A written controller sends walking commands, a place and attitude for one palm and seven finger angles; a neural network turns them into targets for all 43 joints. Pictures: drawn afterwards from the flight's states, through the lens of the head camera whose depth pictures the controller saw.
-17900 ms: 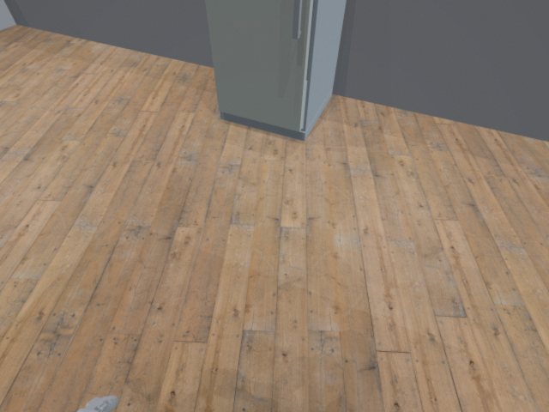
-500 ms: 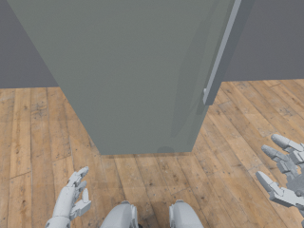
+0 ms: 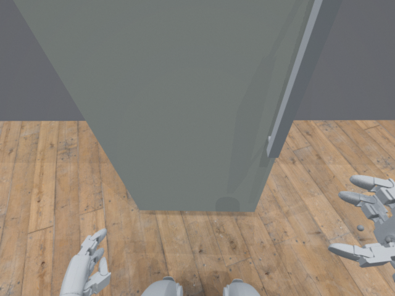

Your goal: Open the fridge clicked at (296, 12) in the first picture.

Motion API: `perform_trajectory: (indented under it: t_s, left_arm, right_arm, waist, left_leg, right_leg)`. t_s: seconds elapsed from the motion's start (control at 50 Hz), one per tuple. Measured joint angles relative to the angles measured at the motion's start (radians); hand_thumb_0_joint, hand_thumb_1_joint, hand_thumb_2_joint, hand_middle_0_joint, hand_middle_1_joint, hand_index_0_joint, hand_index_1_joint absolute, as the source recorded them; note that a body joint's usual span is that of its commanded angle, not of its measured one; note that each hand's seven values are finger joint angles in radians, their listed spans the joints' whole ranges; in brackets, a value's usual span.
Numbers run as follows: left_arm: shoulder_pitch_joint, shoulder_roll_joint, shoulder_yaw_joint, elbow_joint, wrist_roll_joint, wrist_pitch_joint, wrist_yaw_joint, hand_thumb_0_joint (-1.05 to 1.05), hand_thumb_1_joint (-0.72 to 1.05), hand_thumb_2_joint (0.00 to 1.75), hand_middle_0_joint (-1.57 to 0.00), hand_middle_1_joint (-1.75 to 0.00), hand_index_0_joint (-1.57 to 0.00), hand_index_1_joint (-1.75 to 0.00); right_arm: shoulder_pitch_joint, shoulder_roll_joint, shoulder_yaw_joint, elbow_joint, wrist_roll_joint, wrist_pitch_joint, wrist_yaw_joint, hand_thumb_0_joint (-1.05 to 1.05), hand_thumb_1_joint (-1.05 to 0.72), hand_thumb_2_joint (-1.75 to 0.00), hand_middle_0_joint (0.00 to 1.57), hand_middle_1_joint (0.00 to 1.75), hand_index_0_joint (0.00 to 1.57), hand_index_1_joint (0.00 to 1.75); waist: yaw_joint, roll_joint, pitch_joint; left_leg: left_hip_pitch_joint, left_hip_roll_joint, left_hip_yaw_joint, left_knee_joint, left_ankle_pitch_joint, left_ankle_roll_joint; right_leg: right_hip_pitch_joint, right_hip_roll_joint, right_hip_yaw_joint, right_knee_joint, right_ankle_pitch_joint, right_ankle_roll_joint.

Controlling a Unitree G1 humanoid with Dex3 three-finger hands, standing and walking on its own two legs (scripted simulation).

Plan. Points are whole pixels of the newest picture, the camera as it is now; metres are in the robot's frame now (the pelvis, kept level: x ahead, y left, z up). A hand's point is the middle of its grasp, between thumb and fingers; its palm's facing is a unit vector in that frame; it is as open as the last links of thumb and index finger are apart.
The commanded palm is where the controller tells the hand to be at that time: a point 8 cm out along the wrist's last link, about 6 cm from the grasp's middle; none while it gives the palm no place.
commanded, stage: raise the hand to about handle height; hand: right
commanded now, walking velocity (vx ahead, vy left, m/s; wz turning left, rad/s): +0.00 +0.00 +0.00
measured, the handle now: (295, 77) +0.51 -0.18 +0.16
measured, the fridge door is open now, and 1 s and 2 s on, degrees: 0 0 0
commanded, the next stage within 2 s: move the hooked fingers beside the handle in 1.00 s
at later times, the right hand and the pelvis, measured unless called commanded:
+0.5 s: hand (382, 191) +0.28 -0.28 +0.12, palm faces +0.07 +1.00 -0.03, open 13.9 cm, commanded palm +0.25 -0.32 +0.12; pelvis +0.01 +0.00 +0.03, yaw -1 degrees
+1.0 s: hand (365, 195) +0.27 -0.25 +0.12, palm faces +0.08 +1.00 -0.03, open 14.0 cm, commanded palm +0.24 -0.30 +0.12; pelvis +0.00 +0.02 +0.03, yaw +0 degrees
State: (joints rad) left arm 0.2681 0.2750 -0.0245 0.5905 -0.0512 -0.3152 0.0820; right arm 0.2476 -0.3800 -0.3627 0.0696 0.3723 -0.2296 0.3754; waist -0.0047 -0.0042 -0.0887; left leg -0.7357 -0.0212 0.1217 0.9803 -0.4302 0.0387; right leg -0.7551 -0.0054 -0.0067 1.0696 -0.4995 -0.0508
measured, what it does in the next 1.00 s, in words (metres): stands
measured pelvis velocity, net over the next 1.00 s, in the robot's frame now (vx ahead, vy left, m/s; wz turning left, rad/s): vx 0.00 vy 0.02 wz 0.00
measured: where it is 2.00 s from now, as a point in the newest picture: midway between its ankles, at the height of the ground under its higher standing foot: outside the picture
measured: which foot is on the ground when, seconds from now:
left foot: down 0.00-1.00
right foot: down 0.00-1.00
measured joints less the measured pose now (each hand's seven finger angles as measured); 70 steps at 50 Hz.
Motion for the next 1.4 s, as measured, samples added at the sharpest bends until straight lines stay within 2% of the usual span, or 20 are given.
perform_trajectory:
  t_s: [0.14, 0.3, 0.44, 0.62, 0.7, 0.86, 1.04, 1.18, 1.4]
  left_arm:
    - [-0.016, -0.012, -0.012, -0.011, 0.002, 0.004, -0.011, 0.01, 0.90, 0.90, -0.20, -0.30, -0.20, -0.30]
    - [-0.034, -0.015, -0.027, -0.003, -0.004, 0.029, 0.002, 0.01, 0.90, 0.90, -0.21, -0.30, -0.20, -0.30]
    - [-0.021, -0.017, -0.031, 0.008, -0.003, 0.041, 0.005, 0.01, 0.90, 0.90, -0.21, -0.30, -0.20, -0.30]
    - [-0.006, 0.001, -0.021, 0.018, -0.015, 0.053, 0.013, 0.01, 0.90, 0.90, -0.21, -0.30, -0.20, -0.30]
    - [-0.006, 0.006, -0.015, 0.018, -0.015, 0.055, 0.009, 0.01, 0.90, 0.90, -0.21, -0.30, -0.20, -0.30]
    - [-0.009, 0.004, -0.008, 0.022, -0.011, 0.053, 0.004, 0.02, 0.91, 0.90, -0.20, -0.30, -0.20, -0.30]
    - [-0.021, 0.000, -0.013, 0.026, -0.017, 0.053, 0.010, 0.02, 0.91, 0.90, -0.20, -0.30, -0.20, -0.30]
    - [-0.021, -0.003, -0.018, 0.031, -0.018, 0.045, 0.011, 0.02, 0.91, 0.90, -0.20, -0.30, -0.20, -0.30]
    - [-0.025, -0.003, -0.018, 0.041, -0.013, 0.039, 0.015, 0.01, 0.91, 0.90, -0.21, -0.30, -0.20, -0.30]
  right_arm:
    - [-0.020, -0.014, -0.023, -0.008, 0.017, 0.010, 0.006, -0.01, 0.35, -0.37, 0.29, 1.10, 0.29, 1.10]
    - [-0.130, -0.018, -0.021, 0.088, 0.006, 0.081, 0.043, -0.01, 0.46, -0.32, 0.29, 1.17, 0.30, 1.17]
    - [-0.178, -0.037, -0.035, 0.104, 0.003, 0.078, 0.051, -0.01, 0.49, -0.31, 0.30, 1.19, 0.30, 1.19]
    - [-0.232, -0.053, -0.047, 0.190, 0.005, 0.129, 0.065, -0.01, 0.50, -0.30, 0.30, 1.19, 0.30, 1.20]
    - [-0.227, -0.042, -0.044, 0.210, 0.003, 0.121, 0.067, -0.01, 0.50, -0.30, 0.30, 1.19, 0.30, 1.20]
    - [-0.213, -0.017, -0.044, 0.184, -0.015, 0.072, 0.033, -0.01, 0.50, -0.30, 0.30, 1.20, 0.30, 1.20]
    - [-0.217, -0.021, -0.038, 0.194, -0.015, 0.094, 0.033, -0.01, 0.50, -0.30, 0.30, 1.20, 0.30, 1.20]
    - [-0.233, -0.017, -0.040, 0.209, -0.007, 0.082, 0.036, -0.01, 0.50, -0.30, 0.30, 1.20, 0.30, 1.20]
    - [-0.331, -0.007, 0.000, 0.261, -0.042, 0.071, 0.020, -0.01, 0.50, -0.30, 0.30, 1.20, 0.30, 1.20]
  waist:
    - [-0.011, -0.012, -0.005]
    - [-0.028, -0.020, 0.016]
    - [-0.024, -0.014, 0.022]
    - [-0.013, -0.024, 0.023]
    - [-0.009, -0.019, 0.026]
    - [-0.010, -0.009, 0.035]
    - [-0.012, -0.025, 0.035]
    - [-0.019, -0.024, 0.031]
    - [-0.011, -0.014, 0.038]
  left_leg:
    - [0.070, 0.001, -0.002, -0.067, 0.016, -0.009]
    - [0.108, 0.006, -0.001, -0.106, 0.032, -0.010]
    - [0.150, 0.000, -0.005, -0.149, 0.051, -0.004]
    - [0.189, -0.004, -0.011, -0.193, 0.074, 0.004]
    - [0.184, -0.006, -0.017, -0.190, 0.077, 0.009]
    - [0.180, -0.013, -0.016, -0.176, 0.076, 0.019]
    - [0.185, -0.013, -0.017, -0.173, 0.077, 0.020]
    - [0.185, -0.010, -0.018, -0.176, 0.079, 0.017]
    - [0.170, -0.005, -0.018, -0.177, 0.084, 0.010]
  right_leg:
    - [0.065, 0.005, 0.001, -0.060, 0.013, -0.004]
    - [0.102, 0.012, 0.004, -0.102, 0.033, -0.005]
    - [0.148, 0.009, 0.001, -0.149, 0.053, 0.002]
    - [0.195, 0.008, -0.004, -0.205, 0.082, 0.009]
    - [0.196, 0.005, -0.009, -0.211, 0.088, 0.013]
    - [0.195, -0.003, -0.009, -0.200, 0.088, 0.023]
    - [0.201, -0.003, -0.010, -0.199, 0.089, 0.024]
    - [0.202, 0.000, -0.010, -0.204, 0.093, 0.021]
    - [0.183, 0.006, -0.010, -0.201, 0.096, 0.014]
